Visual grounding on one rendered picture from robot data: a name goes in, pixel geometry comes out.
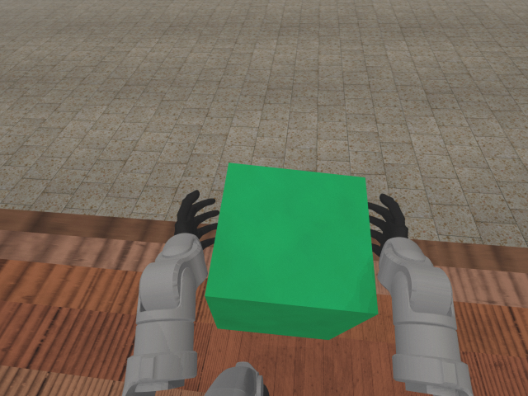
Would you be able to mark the carton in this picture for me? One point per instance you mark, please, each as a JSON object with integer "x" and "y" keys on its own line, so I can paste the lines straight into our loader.
{"x": 292, "y": 253}

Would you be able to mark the right robot hand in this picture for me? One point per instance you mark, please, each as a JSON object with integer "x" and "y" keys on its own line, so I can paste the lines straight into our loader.
{"x": 394, "y": 225}

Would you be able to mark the robot left forearm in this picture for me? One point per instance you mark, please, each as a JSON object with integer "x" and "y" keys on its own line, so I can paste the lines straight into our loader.
{"x": 164, "y": 337}

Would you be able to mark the robot right forearm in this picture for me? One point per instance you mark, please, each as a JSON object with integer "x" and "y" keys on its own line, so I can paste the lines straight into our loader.
{"x": 427, "y": 355}

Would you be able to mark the left robot thigh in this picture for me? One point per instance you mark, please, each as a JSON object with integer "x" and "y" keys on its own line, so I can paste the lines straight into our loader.
{"x": 237, "y": 381}

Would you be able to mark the left robot hand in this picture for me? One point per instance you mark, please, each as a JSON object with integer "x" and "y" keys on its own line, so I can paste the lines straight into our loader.
{"x": 187, "y": 222}

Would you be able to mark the robot left shin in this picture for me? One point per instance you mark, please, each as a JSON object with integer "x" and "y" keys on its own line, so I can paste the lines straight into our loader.
{"x": 243, "y": 363}

